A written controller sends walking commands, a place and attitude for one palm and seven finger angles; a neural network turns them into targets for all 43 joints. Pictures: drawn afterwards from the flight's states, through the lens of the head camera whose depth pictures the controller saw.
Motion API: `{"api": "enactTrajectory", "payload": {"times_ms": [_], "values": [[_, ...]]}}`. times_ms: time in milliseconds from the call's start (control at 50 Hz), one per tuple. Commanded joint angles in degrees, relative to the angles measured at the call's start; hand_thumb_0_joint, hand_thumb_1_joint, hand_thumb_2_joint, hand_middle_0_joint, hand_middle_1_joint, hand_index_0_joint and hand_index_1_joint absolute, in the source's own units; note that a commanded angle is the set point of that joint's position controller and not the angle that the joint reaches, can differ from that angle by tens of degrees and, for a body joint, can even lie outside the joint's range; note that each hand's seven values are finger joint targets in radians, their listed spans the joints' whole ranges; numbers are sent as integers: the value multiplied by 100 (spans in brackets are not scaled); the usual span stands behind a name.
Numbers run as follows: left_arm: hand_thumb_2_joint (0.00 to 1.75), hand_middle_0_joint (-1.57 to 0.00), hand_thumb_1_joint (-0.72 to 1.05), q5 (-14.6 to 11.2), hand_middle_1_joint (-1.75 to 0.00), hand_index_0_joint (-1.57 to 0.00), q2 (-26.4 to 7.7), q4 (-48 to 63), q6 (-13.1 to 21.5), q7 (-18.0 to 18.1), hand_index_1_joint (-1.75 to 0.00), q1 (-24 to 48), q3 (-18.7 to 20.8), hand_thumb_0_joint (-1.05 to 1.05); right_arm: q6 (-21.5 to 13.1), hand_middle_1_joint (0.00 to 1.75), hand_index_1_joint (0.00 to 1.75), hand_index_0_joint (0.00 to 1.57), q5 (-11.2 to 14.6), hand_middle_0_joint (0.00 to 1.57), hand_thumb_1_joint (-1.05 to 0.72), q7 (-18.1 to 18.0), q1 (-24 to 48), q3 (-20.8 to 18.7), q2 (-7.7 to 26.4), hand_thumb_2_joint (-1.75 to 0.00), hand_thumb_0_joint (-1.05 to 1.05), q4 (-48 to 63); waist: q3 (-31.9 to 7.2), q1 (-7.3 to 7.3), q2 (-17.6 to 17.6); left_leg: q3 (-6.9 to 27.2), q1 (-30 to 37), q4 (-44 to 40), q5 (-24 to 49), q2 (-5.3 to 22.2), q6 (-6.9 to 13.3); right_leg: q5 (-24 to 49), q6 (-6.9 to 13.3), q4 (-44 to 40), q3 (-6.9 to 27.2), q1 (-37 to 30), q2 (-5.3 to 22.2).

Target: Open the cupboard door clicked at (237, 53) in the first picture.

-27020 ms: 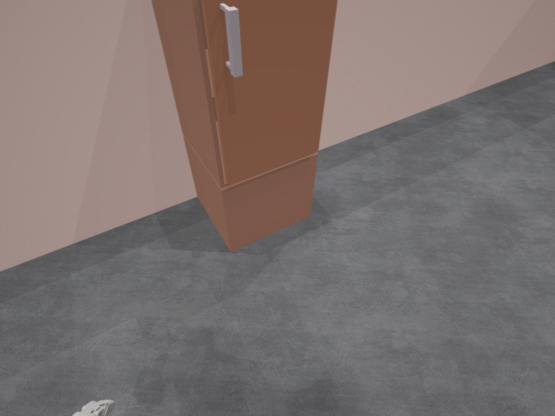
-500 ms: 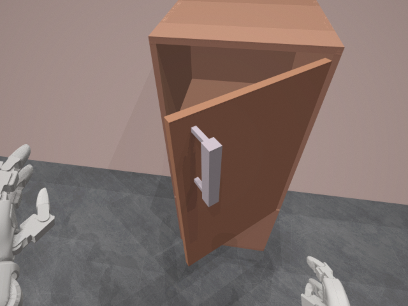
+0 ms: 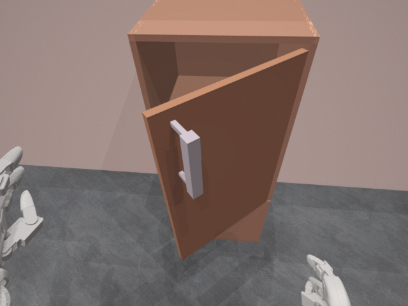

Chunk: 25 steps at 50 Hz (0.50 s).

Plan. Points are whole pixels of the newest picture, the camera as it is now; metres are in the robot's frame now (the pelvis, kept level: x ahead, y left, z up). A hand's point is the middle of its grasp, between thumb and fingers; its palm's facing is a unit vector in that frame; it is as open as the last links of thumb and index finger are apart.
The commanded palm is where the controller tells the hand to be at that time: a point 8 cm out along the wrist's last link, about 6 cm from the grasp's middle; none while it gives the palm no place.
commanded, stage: step back with the hand held close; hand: left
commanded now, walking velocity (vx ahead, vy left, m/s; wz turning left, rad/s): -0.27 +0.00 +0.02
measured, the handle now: (186, 160) +0.34 +0.07 +0.14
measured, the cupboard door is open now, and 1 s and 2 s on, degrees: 41 41 41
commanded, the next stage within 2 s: stop stepping back and stand still in 0.92 s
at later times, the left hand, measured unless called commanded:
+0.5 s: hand out of the picture +0.12 +0.30 +0.15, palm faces +0.42 -0.76 -0.49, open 7.4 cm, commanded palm +0.06 +0.33 +0.17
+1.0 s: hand out of the picture +0.00 +0.32 +0.18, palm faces +0.49 -0.78 -0.39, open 7.4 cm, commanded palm -0.06 +0.34 +0.17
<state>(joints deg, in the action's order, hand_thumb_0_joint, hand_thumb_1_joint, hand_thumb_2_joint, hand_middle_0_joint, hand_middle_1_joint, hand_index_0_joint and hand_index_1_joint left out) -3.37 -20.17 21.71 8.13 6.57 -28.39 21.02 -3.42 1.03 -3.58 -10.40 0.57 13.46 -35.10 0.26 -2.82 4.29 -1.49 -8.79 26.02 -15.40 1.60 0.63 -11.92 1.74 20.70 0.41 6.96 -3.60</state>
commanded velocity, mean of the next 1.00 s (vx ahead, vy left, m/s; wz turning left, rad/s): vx -0.32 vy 0.00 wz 0.05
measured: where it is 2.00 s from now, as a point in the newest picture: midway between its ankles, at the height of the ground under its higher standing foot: outside the picture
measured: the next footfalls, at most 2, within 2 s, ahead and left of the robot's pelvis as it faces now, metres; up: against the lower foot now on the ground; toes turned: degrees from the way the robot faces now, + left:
right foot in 1.10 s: -0.40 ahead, -0.05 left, +0.00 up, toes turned -4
left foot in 1.24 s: -0.18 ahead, +0.11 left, +0.00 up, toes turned -5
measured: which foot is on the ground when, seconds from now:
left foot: down 0.00-1.00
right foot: down 0.00-0.76, up 0.78-1.00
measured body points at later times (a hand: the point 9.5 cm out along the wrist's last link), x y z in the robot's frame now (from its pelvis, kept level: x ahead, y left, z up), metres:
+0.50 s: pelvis -0.08 +0.03 -0.02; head -0.08 +0.04 +0.43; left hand +0.09 +0.33 +0.18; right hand +0.08 -0.21 -0.09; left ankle -0.01 +0.11 -0.74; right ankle -0.01 -0.10 -0.74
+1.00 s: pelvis -0.21 +0.05 -0.02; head -0.20 +0.08 +0.43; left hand -0.03 +0.36 +0.20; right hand -0.05 -0.18 -0.10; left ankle -0.02 +0.11 -0.74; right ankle -0.35 -0.07 -0.68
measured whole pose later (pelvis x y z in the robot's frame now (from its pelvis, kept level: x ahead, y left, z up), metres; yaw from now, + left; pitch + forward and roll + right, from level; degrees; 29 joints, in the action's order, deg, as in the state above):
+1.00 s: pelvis -0.21 +0.05 -0.02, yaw -2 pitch +1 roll -5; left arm -3.8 -25.5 32.2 13.7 11.2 -29.2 27.8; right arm -8.3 0.1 -2.6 -12.6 0.0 8.9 -37.7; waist -1.6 -0.3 0.9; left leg -4.1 -30.8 25.0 1.0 3.0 3.8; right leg -32.9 0.2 56.0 -1.6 13.7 -5.2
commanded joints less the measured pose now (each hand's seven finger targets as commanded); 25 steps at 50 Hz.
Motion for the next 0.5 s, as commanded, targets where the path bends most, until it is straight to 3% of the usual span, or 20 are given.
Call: {"api": "enactTrajectory", "payload": {"times_ms": [0,40,60,100,160,180,220,240,260,360,420,480], "values": [[90,-20,90,59,-30,-20,-1068,1024,369,69,-30,155,529,0,-120,30,30,20,16,20,-90,-38,541,-327,666,-90,0,992,-524,222,-437,77,365,-4,1269,131,118,2144,-96,-313,821,512,813],[90,-20,90,66,-30,-20,-1162,1194,373,104,-30,76,615,0,-67,30,30,20,32,20,-90,-50,519,-361,679,-90,0,1073,-776,224,-500,79,409,-10,1691,205,108,2519,-135,-97,713,388,765],[90,-20,90,74,-30,-20,-1362,1272,397,150,-30,32,794,0,-34,30,30,20,26,20,-90,-84,567,-377,692,-90,0,1059,-882,200,-341,98,390,-53,1892,237,109,2640,-139,6,651,275,770],[90,-20,90,68,-30,-20,-1345,1451,383,181,-30,-103,814,0,31,30,30,20,46,20,-90,-92,542,-381,655,-90,0,1188,-1018,206,-464,117,266,-50,2111,283,95,2706,-169,174,607,161,705],[90,-20,90,86,-30,-20,-1635,1734,432,264,-30,-263,1134,0,96,30,30,20,38,20,-90,-122,609,-411,637,-90,0,1247,-1155,181,-225,199,49,-82,2321,335,109,2779,-167,398,567,-3,677],[90,-20,90,71,-30,-20,-1535,1757,424,270,-30,-371,1087,0,111,30,30,20,48,20,-90,-118,571,-398,598,-90,0,1303,-1136,189,-280,229,-67,-109,2294,361,96,2651,-171,476,550,-26,643],[90,-20,90,80,-30,-20,-1522,1932,462,289,-30,-439,1110,0,110,30,30,20,35,20,-90,-104,546,-407,628,-90,0,1358,-1069,188,-55,288,-373,-181,2008,415,119,2301,-179,596,542,-25,570],[90,-20,90,84,-30,-20,-1508,1898,476,299,-30,-512,1131,0,101,30,30,20,35,20,-90,-101,542,-408,620,-90,0,1359,-994,184,-16,300,-533,-246,1771,450,143,2078,-198,649,537,0,533],[90,-20,90,94,-30,-20,-1526,1866,496,314,-30,-587,1194,0,88,30,30,20,9,20,-90,-113,575,-419,652,-90,0,1334,-923,165,263,342,-750,-347,1511,463,170,1858,-198,681,527,-41,499],[90,-20,90,183,-30,-20,-1351,1778,609,327,-30,-479,1172,0,-60,30,30,20,-10,20,-90,-101,439,-419,732,-90,0,1346,-489,212,375,628,-2339,-826,-678,720,396,901,-249,1300,457,-481,327],[90,-20,90,265,-30,-20,-1149,1725,694,324,-30,-192,1035,0,-207,30,30,20,-3,20,-90,-108,300,-402,771,-90,0,1327,-241,274,306,808,-3150,-952,-2018,823,522,443,-269,1667,476,-591,264],[90,-20,90,354,-30,-20,-1155,1709,764,342,-30,265,1030,0,-335,30,30,20,-35,20,-90,-161,266,-396,778,-90,0,1267,-81,292,168,925,-3639,-913,-2619,889,607,100,-285,1869,510,-655,260]]}}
